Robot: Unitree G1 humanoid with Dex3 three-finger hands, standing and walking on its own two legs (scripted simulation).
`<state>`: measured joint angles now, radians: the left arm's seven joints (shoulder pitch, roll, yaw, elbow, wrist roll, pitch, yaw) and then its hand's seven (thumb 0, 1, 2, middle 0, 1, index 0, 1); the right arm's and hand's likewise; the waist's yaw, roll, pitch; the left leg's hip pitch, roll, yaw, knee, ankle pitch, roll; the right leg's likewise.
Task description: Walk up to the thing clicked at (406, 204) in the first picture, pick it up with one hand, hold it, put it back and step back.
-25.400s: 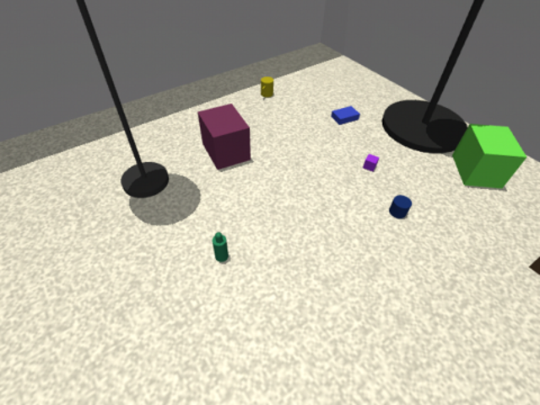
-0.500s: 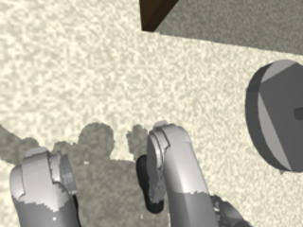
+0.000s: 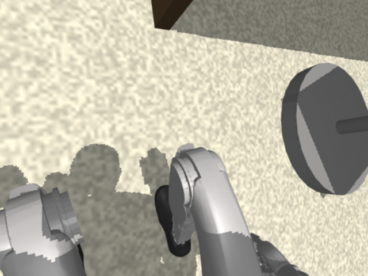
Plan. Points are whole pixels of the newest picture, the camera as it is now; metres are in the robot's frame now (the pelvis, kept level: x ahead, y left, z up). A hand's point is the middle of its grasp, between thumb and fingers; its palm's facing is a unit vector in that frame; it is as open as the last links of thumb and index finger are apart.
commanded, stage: rest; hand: left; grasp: from above
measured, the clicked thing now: out of the picture +0.44 +0.39 -0.26
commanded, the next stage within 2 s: open in 0.36 s
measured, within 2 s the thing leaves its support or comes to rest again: neither
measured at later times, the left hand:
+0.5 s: hand out of the picture +0.43 +0.39 -0.23, palm faces -0.46 -0.15 -0.88, open 10.6 cm
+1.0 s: hand out of the picture +0.43 +0.39 -0.23, palm faces -0.45 -0.14 -0.88, open 13.1 cm
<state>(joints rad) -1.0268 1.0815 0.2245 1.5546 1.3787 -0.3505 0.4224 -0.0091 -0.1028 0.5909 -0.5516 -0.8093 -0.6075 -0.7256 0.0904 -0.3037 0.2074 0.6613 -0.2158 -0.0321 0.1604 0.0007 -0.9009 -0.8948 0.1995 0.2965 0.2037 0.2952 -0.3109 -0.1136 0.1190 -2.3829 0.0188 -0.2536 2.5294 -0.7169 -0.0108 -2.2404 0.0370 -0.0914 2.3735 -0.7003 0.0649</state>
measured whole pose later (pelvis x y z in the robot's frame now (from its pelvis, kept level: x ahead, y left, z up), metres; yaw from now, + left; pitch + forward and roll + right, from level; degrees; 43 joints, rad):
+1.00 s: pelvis -0.01 +0.00 -0.01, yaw -2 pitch +28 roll -16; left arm -1.05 1.15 0.16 1.64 1.35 -0.32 0.47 0.00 -0.39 0.94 -0.14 -1.08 -0.17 -1.03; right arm 0.07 -0.32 0.28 0.65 -0.24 -0.10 0.17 0.00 -0.89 -0.90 0.20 0.30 0.20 0.30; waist -0.33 -0.13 0.14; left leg -2.38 0.02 -0.28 2.56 -0.71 0.00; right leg -2.22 0.05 -0.11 2.37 -0.68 0.07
